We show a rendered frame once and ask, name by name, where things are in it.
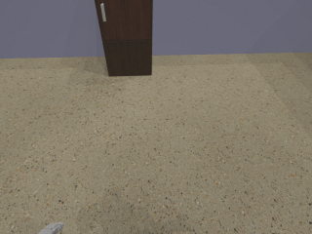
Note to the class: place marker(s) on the handle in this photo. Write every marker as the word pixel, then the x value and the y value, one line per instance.
pixel 103 12

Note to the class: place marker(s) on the robot left hand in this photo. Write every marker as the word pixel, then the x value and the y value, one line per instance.
pixel 52 228

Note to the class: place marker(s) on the cupboard door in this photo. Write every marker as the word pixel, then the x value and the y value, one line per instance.
pixel 125 19

